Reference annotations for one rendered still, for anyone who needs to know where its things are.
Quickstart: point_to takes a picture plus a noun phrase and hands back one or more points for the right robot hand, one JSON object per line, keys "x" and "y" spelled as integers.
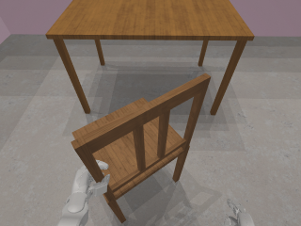
{"x": 243, "y": 218}

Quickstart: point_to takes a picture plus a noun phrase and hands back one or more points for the table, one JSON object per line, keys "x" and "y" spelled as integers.
{"x": 150, "y": 20}

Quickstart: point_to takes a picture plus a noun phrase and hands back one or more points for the chair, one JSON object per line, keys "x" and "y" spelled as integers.
{"x": 137, "y": 140}

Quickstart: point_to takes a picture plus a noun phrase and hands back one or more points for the left robot forearm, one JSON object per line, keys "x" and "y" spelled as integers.
{"x": 75, "y": 210}

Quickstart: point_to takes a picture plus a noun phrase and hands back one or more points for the left robot hand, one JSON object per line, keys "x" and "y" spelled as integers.
{"x": 83, "y": 178}

